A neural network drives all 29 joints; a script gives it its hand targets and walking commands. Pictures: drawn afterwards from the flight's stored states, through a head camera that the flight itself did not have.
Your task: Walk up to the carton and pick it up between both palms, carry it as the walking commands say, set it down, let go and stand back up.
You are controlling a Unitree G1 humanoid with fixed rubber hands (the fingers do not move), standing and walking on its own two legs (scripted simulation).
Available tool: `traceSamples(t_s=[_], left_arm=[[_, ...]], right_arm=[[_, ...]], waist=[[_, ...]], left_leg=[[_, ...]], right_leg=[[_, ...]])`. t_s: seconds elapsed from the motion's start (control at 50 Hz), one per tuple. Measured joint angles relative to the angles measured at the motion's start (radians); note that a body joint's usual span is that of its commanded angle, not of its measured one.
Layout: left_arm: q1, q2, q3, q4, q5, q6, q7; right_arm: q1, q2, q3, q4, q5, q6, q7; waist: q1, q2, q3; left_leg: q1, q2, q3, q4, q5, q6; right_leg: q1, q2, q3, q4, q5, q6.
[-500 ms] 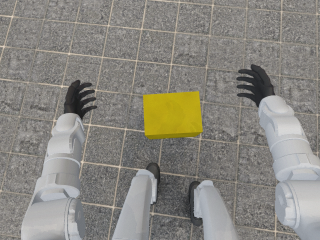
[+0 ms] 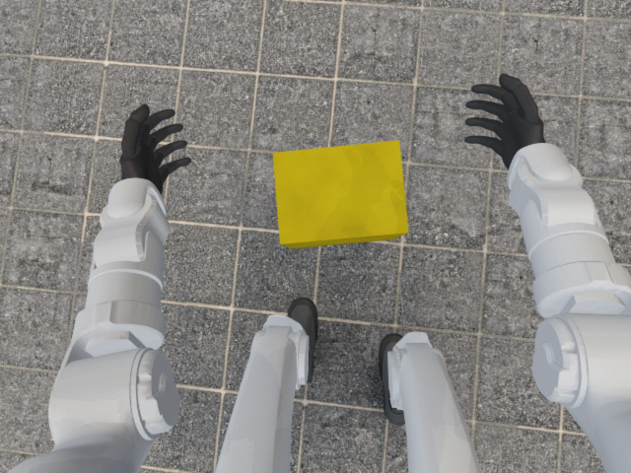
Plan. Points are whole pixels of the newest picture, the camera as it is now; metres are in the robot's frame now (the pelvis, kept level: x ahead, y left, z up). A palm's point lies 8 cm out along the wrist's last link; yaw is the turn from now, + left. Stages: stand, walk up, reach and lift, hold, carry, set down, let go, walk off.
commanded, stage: reach and lift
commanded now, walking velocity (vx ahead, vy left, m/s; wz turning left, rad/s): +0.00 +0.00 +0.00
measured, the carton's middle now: (339, 201) +0.48 +0.03 -0.51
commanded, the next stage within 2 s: none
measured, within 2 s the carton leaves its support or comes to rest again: neither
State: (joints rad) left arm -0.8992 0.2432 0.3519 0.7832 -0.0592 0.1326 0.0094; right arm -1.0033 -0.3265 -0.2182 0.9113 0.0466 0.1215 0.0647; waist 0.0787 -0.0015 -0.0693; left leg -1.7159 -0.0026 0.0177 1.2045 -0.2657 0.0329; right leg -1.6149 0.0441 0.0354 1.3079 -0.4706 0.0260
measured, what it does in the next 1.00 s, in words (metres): lowers itself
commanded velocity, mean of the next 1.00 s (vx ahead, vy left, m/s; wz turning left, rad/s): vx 0.00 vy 0.00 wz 0.00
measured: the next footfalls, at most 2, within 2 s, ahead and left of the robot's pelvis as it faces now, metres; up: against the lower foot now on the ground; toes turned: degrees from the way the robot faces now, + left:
none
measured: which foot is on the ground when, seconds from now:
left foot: down 0.00-1.00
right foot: down 0.00-1.00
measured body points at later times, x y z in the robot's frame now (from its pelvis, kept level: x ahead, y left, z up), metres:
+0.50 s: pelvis -0.03 -0.02 -0.14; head +0.31 +0.00 +0.15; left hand +0.46 +0.26 -0.28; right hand +0.51 -0.17 -0.29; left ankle +0.12 +0.10 -0.58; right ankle +0.04 -0.13 -0.58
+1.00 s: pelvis -0.05 -0.01 -0.24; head +0.33 +0.01 -0.01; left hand +0.45 +0.26 -0.44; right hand +0.51 -0.15 -0.44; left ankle +0.12 +0.10 -0.58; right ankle +0.04 -0.13 -0.58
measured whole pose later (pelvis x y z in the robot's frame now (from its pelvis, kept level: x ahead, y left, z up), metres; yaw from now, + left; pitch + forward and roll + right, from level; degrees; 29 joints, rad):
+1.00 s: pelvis -0.05 -0.01 -0.24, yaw -2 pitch +31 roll -1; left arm -1.26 0.42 0.16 0.91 -0.25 0.11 0.09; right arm -1.35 -0.41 -0.04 0.91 0.21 0.15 -0.08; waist 0.11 -0.02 0.52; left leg -2.24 0.03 0.01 2.11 -0.41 0.02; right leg -2.11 0.09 0.00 2.25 -0.68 0.02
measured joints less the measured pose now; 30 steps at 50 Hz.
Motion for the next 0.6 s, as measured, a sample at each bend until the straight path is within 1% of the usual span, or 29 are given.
traceSamples(t_s=[0.16,0.28,0.34,0.4,0.44,0.52,0.6], left_arm=[[-0.071,0.024,-0.011,0.027,-0.001,-0.002,0.003],[-0.083,0.046,-0.018,-0.008,-0.035,0.004,0.007],[-0.098,0.065,-0.031,-0.02,-0.059,0.02,0.006],[-0.132,0.084,-0.024,0.004,-0.072,0.024,0.003],[-0.148,0.094,-0.028,0.002,-0.081,0.022,0.001],[-0.182,0.101,-0.031,0.016,-0.082,0.01,0.0],[-0.217,0.11,-0.038,0.01,-0.104,0.008,0.013]], right_arm=[[-0.067,0.007,0.019,-0.001,0.01,0.007,-0.031],[-0.066,0.014,0.042,-0.077,0.011,0.029,-0.074],[-0.075,0.004,0.061,-0.114,0.034,0.056,-0.089],[-0.098,-0.012,0.083,-0.124,0.058,0.074,-0.103],[-0.119,-0.017,0.093,-0.127,0.071,0.078,-0.108],[-0.155,-0.016,0.088,-0.119,0.061,0.071,-0.115],[-0.194,-0.03,0.099,-0.132,0.071,0.067,-0.12]], waist=[[0.009,0.002,-0.001],[0.007,0.003,0.032],[0.006,0.002,0.064],[0.01,-0.003,0.098],[0.012,-0.003,0.124],[0.013,-0.002,0.16],[0.016,0.001,0.256]], left_leg=[[-0.192,0.004,-0.022,0.191,-0.04,-0.015],[-0.306,0.003,-0.034,0.336,-0.071,-0.026],[-0.349,0.003,-0.037,0.396,-0.079,-0.03],[-0.385,0.009,-0.038,0.45,-0.087,-0.031],[-0.406,0.01,-0.038,0.48,-0.091,-0.031],[-0.456,0.009,-0.035,0.536,-0.093,-0.031],[-0.465,0.012,-0.031,0.604,-0.104,-0.027]], right_leg=[[-0.183,0.013,-0.022,0.193,-0.052,-0.009],[-0.293,0.019,-0.035,0.345,-0.094,-0.016],[-0.334,0.023,-0.039,0.408,-0.107,-0.02],[-0.371,0.03,-0.04,0.464,-0.116,-0.02],[-0.392,0.032,-0.041,0.495,-0.12,-0.02],[-0.44,0.032,-0.04,0.556,-0.129,-0.016],[-0.446,0.035,-0.039,0.625,-0.145,-0.012]])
